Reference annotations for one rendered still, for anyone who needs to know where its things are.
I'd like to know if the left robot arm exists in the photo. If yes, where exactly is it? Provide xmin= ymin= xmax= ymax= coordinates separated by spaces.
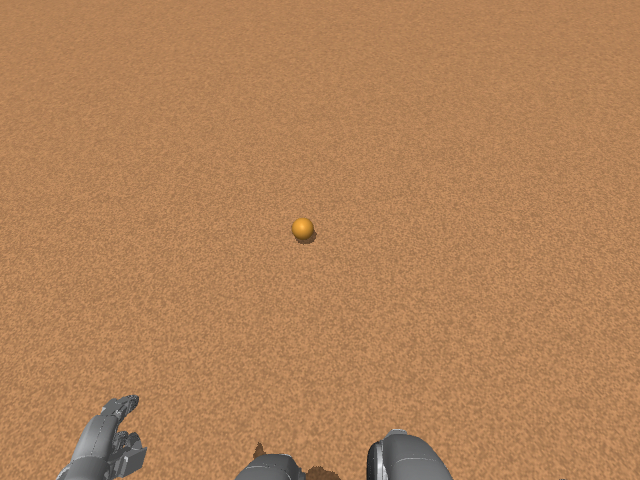
xmin=56 ymin=456 xmax=110 ymax=480

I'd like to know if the left robot hand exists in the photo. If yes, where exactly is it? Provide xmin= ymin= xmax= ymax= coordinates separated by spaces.
xmin=70 ymin=395 xmax=147 ymax=480

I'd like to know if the ball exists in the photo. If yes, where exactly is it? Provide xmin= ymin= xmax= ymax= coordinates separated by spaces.
xmin=292 ymin=218 xmax=314 ymax=240

